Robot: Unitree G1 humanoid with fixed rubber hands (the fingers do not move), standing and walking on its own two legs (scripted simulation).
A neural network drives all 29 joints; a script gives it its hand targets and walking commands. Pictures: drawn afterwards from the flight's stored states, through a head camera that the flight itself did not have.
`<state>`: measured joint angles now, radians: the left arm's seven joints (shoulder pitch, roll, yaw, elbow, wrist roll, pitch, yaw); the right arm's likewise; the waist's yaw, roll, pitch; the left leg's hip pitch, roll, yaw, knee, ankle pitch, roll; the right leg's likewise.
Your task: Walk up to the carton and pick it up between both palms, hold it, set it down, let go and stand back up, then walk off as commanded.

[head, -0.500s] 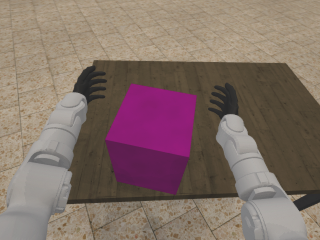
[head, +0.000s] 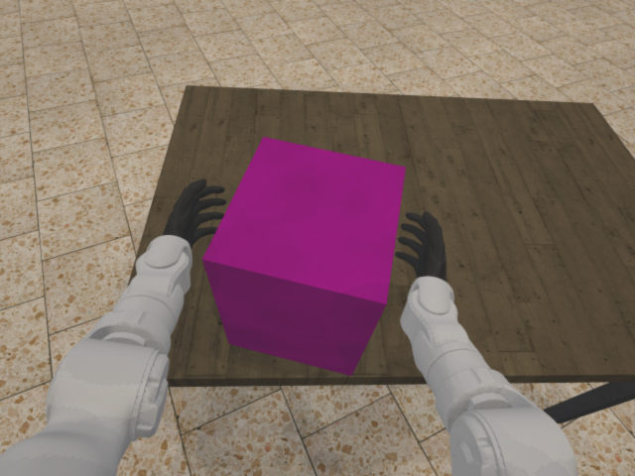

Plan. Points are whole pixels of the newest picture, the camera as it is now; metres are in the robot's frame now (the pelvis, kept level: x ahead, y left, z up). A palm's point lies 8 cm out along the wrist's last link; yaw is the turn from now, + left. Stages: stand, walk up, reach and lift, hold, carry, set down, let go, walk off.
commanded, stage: reach and lift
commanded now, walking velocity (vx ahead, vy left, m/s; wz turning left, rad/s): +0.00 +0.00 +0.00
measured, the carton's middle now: (309, 263) +0.43 -0.01 -0.02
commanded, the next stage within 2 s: none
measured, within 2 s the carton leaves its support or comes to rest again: neither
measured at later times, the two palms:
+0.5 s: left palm (203, 257) +0.44 +0.14 -0.01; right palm (419, 293) +0.36 -0.16 -0.01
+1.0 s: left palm (209, 259) +0.44 +0.13 -0.01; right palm (411, 294) +0.37 -0.15 -0.02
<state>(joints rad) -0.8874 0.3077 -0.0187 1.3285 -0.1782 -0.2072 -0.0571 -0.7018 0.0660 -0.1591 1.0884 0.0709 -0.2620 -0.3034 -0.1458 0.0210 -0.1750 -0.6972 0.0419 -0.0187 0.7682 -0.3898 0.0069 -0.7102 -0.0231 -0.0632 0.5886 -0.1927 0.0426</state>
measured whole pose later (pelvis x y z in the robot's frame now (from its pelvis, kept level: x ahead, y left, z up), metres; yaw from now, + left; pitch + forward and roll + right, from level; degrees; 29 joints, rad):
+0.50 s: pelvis -0.05 +0.02 -0.06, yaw -2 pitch +26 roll -6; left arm -1.06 0.25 -0.14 1.44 -0.24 -0.31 0.02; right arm -0.91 -0.01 -0.25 1.29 0.08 -0.35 -0.24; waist -0.14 0.04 -0.24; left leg -1.09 0.04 0.00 1.12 -0.48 0.04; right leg -1.10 -0.03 -0.03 0.90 -0.25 0.06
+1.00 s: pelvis -0.03 +0.02 -0.03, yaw +0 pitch +23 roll -6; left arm -1.08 0.19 0.21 1.63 0.10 -0.52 0.00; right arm -0.84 0.11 -0.68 1.24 -0.34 -0.54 -0.23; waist -0.13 0.08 -0.15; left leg -0.95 0.03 -0.05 1.02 -0.46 0.03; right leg -0.94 -0.03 -0.08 0.79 -0.24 0.04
